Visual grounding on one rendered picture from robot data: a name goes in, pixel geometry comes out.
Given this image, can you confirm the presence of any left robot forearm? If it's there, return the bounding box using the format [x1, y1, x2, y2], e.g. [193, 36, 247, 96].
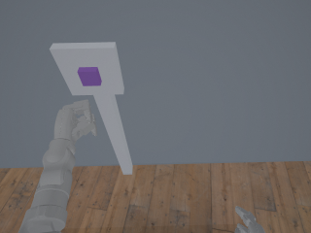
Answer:
[18, 138, 76, 233]

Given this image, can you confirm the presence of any button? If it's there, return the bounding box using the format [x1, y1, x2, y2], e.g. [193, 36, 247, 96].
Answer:
[77, 67, 102, 86]

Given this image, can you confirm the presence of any panel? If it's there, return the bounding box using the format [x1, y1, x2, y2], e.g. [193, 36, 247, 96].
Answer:
[50, 42, 133, 175]

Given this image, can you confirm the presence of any robot left hand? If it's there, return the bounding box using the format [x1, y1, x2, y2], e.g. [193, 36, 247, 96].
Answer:
[53, 99, 97, 145]

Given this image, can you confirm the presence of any robot right hand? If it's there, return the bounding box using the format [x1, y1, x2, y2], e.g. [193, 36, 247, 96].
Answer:
[234, 206, 265, 233]

